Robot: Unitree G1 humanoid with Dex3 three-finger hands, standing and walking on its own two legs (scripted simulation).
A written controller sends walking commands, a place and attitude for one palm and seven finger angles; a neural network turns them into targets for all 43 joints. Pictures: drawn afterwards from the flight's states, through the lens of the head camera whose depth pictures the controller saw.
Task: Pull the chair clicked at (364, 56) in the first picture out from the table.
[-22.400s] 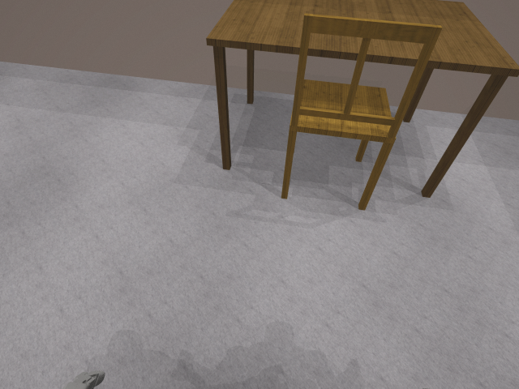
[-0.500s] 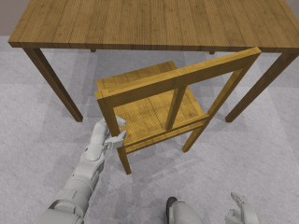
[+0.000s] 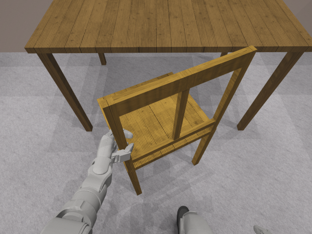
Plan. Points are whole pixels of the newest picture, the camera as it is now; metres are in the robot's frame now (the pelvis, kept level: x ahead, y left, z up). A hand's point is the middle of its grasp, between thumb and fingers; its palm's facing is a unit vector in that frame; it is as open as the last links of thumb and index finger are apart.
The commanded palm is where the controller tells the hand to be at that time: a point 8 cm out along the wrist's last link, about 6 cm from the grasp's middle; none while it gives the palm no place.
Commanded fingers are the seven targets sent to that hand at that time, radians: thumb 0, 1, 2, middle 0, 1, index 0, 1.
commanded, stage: step backward, pulling the chair out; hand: left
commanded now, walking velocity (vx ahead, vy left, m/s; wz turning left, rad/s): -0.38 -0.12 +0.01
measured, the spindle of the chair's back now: (179, 117) +0.46 -0.08 -0.05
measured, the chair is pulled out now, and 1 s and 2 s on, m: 0.21 0.34 0.47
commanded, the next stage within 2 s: stop walking, hand still on the chair in 1.34 s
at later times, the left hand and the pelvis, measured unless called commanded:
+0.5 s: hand (132, 168) +0.29 +0.07 -0.05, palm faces -0.04 -0.98 -0.19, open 5.7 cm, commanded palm +0.27 +0.12 -0.06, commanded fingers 0.00 0.90 0.90 -0.50 -1.45 -0.50 -1.45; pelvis -0.05 -0.03 +0.03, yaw -1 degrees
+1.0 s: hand (131, 205) +0.20 +0.06 -0.05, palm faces -0.13 -0.97 -0.21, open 5.8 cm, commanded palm +0.18 +0.12 -0.06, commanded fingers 0.00 0.90 0.90 -0.50 -1.45 -0.50 -1.45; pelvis -0.14 -0.01 +0.02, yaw -1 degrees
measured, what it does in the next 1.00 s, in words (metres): walks backwards: right foot, then left foot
